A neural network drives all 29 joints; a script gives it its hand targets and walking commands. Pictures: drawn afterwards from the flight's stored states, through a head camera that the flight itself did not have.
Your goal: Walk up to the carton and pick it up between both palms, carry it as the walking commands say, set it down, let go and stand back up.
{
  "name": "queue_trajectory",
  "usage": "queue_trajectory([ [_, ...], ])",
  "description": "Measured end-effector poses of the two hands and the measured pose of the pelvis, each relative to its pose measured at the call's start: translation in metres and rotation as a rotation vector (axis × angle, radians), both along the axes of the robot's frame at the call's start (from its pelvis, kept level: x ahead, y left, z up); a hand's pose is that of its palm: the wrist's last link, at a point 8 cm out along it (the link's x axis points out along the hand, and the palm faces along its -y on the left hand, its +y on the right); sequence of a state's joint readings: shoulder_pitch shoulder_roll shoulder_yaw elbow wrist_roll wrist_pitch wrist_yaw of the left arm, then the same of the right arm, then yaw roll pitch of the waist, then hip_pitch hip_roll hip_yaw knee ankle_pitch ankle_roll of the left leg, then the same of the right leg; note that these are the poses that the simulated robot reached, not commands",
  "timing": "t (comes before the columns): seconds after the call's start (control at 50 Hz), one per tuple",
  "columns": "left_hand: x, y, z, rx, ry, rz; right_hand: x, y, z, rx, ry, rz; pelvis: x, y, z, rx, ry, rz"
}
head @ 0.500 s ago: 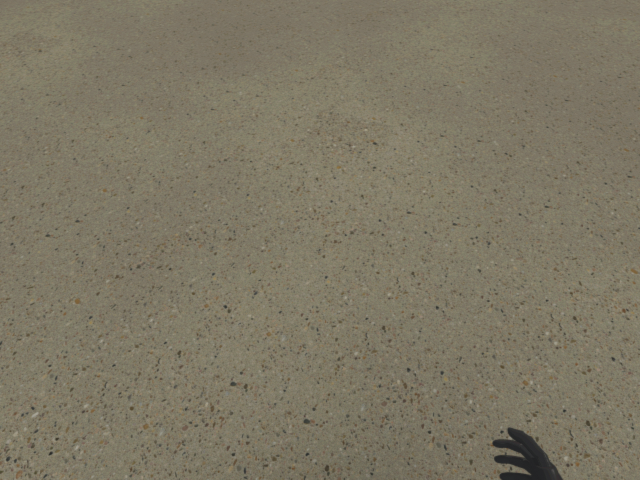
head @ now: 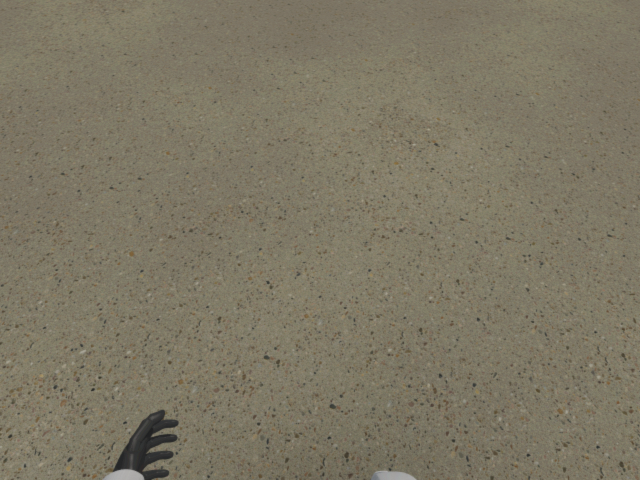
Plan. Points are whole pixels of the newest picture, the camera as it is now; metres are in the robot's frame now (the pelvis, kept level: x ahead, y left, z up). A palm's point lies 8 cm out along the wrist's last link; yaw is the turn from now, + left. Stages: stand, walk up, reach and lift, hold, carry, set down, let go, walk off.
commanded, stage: walk up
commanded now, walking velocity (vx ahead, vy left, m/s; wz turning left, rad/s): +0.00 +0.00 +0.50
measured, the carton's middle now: out of the picture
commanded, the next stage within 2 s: none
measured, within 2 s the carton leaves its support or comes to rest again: neither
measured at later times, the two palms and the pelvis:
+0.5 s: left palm out of the picture -0.04 +0.29 -0.14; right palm (473, 428) +0.19 -0.21 -0.11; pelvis -0.02 +0.01 -0.02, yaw +16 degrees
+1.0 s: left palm out of the picture -0.02 +0.28 -0.10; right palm (493, 459) +0.16 -0.24 -0.14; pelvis -0.02 -0.02 -0.01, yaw +30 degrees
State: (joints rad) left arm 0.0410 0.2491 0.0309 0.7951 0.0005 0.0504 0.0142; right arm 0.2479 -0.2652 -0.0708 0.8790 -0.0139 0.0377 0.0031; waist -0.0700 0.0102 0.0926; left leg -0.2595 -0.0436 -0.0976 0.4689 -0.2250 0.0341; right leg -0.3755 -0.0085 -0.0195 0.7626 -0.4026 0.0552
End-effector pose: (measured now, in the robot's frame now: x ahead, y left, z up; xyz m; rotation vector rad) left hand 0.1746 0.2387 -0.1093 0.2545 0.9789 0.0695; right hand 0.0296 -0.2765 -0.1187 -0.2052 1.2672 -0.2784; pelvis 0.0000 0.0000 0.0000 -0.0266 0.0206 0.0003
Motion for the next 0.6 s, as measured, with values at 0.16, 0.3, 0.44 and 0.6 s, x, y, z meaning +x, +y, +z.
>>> queue_trajectory([
  [0.16, -0.056, 0.001, 0.013, 0.091, 0.014, 0.096, 0.041, -0.016, -0.019, 0.052, -0.062, 0.119, -0.007, -0.023, -0.004, 0.048, -0.01, 0.067],
  [0.3, -0.129, 0.015, 0.015, 0.102, 0.093, 0.26, 0.082, -0.004, -0.013, 0.089, -0.082, 0.242, -0.009, -0.024, 0.001, 0.067, -0.017, 0.143],
  [0.44, -0.196, 0.036, -0.009, 0.061, 0.188, 0.377, 0.143, 0.041, 0.004, 0.071, -0.183, 0.404, -0.017, -0.006, -0.004, 0.058, -0.007, 0.231],
  [0.6, -0.227, 0.055, -0.031, -0.006, 0.202, 0.471, 0.153, 0.075, 0.016, -0.011, -0.185, 0.503, -0.025, 0.017, -0.008, 0.018, -0.001, 0.345],
])
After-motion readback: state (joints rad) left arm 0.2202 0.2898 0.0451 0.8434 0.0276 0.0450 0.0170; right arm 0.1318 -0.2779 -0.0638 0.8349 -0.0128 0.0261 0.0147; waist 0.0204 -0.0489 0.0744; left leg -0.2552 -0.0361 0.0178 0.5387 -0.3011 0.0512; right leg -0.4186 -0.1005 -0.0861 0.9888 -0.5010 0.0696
